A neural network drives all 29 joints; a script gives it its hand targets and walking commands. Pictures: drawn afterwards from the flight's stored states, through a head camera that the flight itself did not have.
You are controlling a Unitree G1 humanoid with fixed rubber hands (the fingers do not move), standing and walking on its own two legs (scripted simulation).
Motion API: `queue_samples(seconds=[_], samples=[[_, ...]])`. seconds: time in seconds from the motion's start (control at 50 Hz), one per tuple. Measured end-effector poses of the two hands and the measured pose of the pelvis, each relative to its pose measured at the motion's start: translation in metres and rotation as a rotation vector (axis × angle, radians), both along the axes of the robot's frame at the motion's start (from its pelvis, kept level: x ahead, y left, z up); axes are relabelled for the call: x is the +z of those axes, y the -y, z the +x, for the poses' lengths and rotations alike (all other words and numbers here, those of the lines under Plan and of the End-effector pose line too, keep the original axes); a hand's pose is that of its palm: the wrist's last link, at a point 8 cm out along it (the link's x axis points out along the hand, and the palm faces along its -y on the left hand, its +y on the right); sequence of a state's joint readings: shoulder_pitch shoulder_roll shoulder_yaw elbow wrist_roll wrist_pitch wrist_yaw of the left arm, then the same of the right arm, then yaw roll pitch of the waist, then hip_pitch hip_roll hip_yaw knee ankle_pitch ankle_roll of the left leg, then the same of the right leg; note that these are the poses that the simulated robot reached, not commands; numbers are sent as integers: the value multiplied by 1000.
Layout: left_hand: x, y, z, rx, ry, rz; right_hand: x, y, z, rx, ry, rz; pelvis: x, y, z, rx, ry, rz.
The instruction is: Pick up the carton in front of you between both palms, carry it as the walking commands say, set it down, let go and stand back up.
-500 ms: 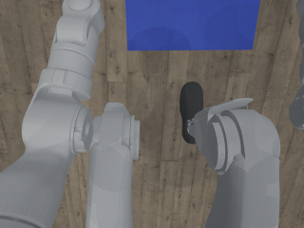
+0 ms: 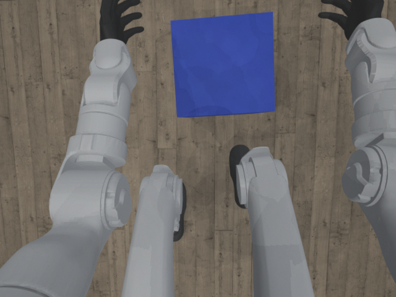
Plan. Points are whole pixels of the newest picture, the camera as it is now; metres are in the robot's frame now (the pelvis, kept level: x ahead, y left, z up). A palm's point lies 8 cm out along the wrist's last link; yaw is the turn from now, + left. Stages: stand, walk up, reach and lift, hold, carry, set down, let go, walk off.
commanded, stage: set down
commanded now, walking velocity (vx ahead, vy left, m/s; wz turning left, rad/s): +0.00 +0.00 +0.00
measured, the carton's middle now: (220, 76) +0.48 -0.10 -0.37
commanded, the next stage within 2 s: let go in 0.46 s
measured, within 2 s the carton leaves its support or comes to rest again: neither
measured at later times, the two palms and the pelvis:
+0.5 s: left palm out of the picture +0.53 +0.07 +0.03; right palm out of the picture +0.47 -0.33 +0.03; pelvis +0.02 -0.01 +0.13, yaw -3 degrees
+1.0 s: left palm out of the picture +0.41 +0.13 +0.14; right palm out of the picture +0.33 -0.31 +0.14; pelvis +0.08 -0.03 +0.24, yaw -6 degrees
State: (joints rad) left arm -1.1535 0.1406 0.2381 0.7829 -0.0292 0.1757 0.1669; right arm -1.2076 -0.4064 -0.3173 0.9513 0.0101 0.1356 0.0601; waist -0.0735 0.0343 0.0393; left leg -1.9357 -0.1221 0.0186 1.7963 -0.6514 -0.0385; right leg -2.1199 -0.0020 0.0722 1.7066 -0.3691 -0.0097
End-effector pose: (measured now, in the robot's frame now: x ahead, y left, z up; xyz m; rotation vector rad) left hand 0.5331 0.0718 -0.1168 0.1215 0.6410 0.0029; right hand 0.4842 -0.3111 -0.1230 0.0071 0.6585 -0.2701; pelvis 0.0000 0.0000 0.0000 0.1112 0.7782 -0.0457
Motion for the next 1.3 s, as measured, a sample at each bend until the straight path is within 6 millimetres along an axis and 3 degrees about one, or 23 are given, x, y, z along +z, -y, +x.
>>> queue_samples(seconds=[0.1,0.24,0.38,0.5,0.58,0.74,0.92,1.16,1.3], samples=[[26,6,-2,-17,25,-22,23,8,-14,-20,-5,-18,21,2,6,2,-21,-14],[76,12,-3,-31,12,10,82,26,-16,-22,29,-15,60,2,10,-20,-11,-19],[123,12,0,-31,7,8,121,21,-14,2,13,-1,101,7,15,-38,0,-10],[151,6,-1,-23,8,10,150,17,-9,15,16,-15,131,14,22,-40,15,-13],[166,2,-9,-30,-7,27,164,17,-17,34,-15,-31,150,19,29,-37,31,-20],[197,-15,-59,-65,-82,118,192,17,-70,109,-123,-91,191,28,50,-41,116,-42],[242,-43,-104,-88,-108,115,242,12,-124,108,-133,-97,224,30,72,-58,268,-72],[296,-97,-179,-76,-123,92,300,-31,-204,94,-154,-76,262,16,98,-60,518,-130],[321,-132,-214,-56,-122,92,327,-58,-230,111,-152,-74,278,1,111,-53,675,-162]])
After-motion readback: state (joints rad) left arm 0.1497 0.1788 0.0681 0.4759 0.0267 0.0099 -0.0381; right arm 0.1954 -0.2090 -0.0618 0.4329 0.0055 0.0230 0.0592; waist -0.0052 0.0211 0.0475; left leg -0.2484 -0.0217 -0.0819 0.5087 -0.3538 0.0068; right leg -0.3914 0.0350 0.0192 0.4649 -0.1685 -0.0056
